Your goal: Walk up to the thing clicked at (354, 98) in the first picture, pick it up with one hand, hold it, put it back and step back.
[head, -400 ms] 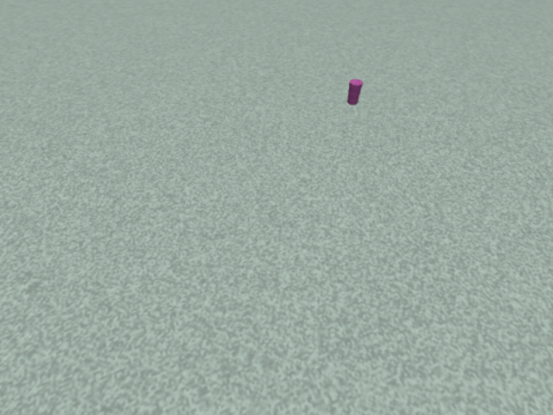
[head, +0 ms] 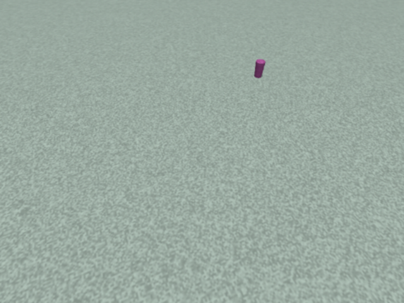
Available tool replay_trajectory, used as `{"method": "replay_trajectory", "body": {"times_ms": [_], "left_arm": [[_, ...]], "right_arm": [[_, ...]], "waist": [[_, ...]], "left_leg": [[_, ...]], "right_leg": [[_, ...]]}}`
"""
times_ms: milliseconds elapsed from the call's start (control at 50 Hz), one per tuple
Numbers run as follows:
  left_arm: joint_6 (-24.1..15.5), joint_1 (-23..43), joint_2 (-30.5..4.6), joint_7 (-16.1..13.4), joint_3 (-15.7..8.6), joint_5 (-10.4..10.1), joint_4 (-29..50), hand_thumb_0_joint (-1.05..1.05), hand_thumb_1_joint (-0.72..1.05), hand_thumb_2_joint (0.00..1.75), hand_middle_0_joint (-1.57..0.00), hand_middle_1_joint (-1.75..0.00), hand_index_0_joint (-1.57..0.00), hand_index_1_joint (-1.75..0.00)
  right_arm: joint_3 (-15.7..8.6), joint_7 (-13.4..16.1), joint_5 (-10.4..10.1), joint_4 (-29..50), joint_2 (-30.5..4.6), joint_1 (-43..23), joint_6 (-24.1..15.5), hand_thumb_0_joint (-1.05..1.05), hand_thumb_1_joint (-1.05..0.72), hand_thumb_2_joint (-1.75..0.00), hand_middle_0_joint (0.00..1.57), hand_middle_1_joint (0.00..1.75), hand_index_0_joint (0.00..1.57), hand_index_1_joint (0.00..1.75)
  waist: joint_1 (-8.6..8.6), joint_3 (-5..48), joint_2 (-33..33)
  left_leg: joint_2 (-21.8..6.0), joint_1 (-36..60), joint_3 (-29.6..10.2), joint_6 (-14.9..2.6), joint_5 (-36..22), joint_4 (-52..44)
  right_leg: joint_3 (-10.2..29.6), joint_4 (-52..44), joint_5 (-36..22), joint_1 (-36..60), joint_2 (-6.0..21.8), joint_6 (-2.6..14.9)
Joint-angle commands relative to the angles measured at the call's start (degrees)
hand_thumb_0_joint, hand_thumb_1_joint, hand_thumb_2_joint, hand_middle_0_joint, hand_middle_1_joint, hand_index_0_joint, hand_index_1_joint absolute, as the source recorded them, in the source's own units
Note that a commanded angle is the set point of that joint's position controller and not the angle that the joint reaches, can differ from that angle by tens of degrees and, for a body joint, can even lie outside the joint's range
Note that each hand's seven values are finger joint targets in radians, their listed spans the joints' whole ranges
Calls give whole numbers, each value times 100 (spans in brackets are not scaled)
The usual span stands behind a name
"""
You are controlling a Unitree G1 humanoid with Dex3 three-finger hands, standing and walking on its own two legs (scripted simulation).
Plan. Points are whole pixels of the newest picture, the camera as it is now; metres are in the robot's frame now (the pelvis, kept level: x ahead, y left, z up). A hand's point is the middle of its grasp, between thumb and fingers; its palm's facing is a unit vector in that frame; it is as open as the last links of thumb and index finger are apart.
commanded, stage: stand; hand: left
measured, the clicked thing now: (259, 68) +2.16 -0.46 -0.71
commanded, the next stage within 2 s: walk up in 0.72 s
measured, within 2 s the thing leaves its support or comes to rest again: neither
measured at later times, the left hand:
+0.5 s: hand out of the picture +0.08 +0.25 -0.16, palm faces -0.02 -0.94 -0.34, open 7.4 cm
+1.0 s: hand (101, 291) +0.18 +0.24 -0.13, palm faces -0.14 -0.91 -0.40, open 7.4 cm
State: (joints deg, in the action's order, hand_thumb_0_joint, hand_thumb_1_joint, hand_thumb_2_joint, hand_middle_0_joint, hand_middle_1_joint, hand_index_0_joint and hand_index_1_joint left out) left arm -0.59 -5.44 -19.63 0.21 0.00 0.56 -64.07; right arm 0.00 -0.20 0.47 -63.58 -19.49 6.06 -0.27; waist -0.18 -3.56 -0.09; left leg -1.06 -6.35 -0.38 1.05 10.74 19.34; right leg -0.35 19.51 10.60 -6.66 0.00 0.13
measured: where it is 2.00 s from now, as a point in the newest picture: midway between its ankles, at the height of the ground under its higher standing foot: (251, 238)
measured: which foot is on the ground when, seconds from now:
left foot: down 0.00-1.00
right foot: down 0.00-0.78, up 0.80-1.00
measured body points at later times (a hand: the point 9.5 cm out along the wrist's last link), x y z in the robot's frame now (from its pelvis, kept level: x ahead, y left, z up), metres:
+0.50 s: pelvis +0.00 +0.00 +0.00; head +0.02 +0.00 +0.45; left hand +0.08 +0.30 -0.13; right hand +0.08 -0.30 -0.13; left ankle +0.00 +0.13 -0.75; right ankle +0.00 -0.12 -0.75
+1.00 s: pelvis +0.06 -0.05 -0.01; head +0.04 -0.07 +0.44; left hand +0.19 +0.28 -0.10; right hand +0.06 -0.40 -0.13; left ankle +0.00 +0.13 -0.75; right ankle +0.11 -0.21 -0.73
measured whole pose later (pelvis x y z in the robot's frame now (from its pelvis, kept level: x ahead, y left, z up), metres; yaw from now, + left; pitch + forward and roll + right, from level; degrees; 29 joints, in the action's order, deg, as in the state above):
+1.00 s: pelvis +0.06 -0.05 -0.01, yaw -8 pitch -2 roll +2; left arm 0.1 -11.0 -26.9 8.2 -5.9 1.9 -57.5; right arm -6.0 -3.0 3.3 -58.2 -26.2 13.9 -3.9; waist 0.1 0.6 -0.1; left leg -5.8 -0.4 8.2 1.1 19.3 21.3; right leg -0.3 41.8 19.6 -25.1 7.1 0.2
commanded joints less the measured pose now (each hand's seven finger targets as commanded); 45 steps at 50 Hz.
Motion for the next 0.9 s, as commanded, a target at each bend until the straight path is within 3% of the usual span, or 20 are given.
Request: {"method": "replay_trajectory", "body": {"times_ms": [0,680,700,720,740,760,780,800,840,860,880], "left_arm": [[-137,223,-1198,-81,-201,3,355,0,90,90,-20,-30,-20,-30],[-125,153,-1269,-76,-207,-4,350,0,90,90,-20,-30,-20,-30],[-164,-92,-1958,213,-714,132,871,0,90,90,-20,-30,-20,-30],[-114,350,-1809,338,-695,160,937,0,90,90,-20,-30,-20,-30],[-123,880,-1534,418,-673,189,1193,0,90,90,-20,-30,-20,-30],[-131,1360,-1371,458,-639,197,1440,0,90,90,-20,-30,-20,-30],[-170,1313,-1469,472,-648,212,1504,0,90,90,-20,-30,-20,-30],[-211,999,-1639,512,-670,185,1425,0,90,90,-20,-30,-20,-30],[-157,219,-1709,673,-721,124,1252,0,90,90,-20,-30,-20,-30],[-133,6,-1659,744,-736,106,1216,0,90,90,-20,-30,-20,-30],[-126,37,-1629,780,-738,108,1210,0,90,90,-20,-30,-20,-30]], "right_arm": [[-237,75,8,316,-1217,-222,-128,0,-90,-90,20,30,20,30],[-221,76,7,287,-1221,-183,-131,0,-90,-90,20,30,20,30],[-725,-44,188,741,-2048,284,-335,0,-90,-90,20,30,20,30],[-810,-95,225,649,-2078,327,-376,0,-90,-90,20,30,20,30],[-901,-98,207,639,-2141,735,-408,0,-90,-90,20,30,20,30],[-970,-92,208,655,-2274,933,-460,0,-90,-90,20,30,20,30],[-1002,-80,196,795,-2363,737,-526,0,-90,-90,20,30,20,30],[-961,-63,169,919,-2245,521,-587,0,-90,-90,20,30,20,30],[-930,-108,228,1111,-2183,39,-621,0,-90,-90,20,30,20,30],[-961,-140,252,1228,-2216,-252,-625,0,-90,-90,20,30,20,30],[-951,-170,278,1247,-2165,-291,-627,0,-90,-90,20,30,20,30]], "waist": [[32,506,-7],[29,484,25],[145,1264,118],[336,644,-144],[638,318,-656],[828,-159,-1152],[666,-289,-791],[428,-6,-331],[3,255,-554],[-125,242,-924],[-97,176,-950]], "left_leg": [[-628,80,-488,-216,-792,-274],[-636,178,-453,-204,-786,-339],[-655,648,-443,-608,2446,265],[-817,783,-674,-712,3284,114],[-1380,1239,-1414,-1033,3778,-464],[-2366,1212,-2355,-1432,3681,-1267],[-2761,960,-2598,-1577,3310,-1451],[-2575,897,-2369,-1494,3225,-1460],[-2072,625,-1401,-1319,3370,-1493],[-1946,302,-947,-1215,3083,-1440],[-1688,23,-496,-1110,2707,-1306]], "right_leg": [[520,-323,-790,68,709,128],[564,-356,-855,91,723,150],[877,165,2240,-566,483,359],[772,556,2779,-1902,414,332],[459,1477,2332,-3071,283,244],[273,2817,1624,-4005,260,163],[743,3173,1521,-4094,598,166],[893,3421,1334,-3828,762,156],[461,3245,1220,-3183,832,20],[285,2904,1207,-2664,842,-10],[124,2619,1094,-2293,790,-59]]}}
